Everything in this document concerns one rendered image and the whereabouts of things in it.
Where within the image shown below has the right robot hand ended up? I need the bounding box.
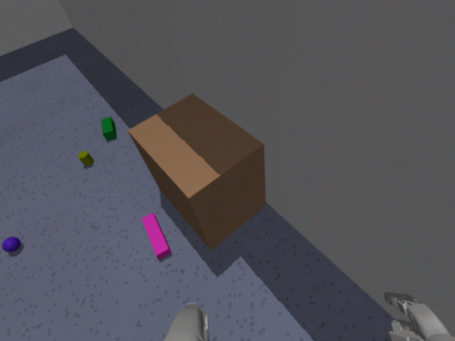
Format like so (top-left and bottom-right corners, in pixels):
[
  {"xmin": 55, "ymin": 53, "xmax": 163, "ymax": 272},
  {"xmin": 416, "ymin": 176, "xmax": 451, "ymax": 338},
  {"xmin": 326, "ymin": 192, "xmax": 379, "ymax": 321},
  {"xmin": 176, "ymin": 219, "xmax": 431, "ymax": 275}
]
[{"xmin": 384, "ymin": 293, "xmax": 450, "ymax": 341}]

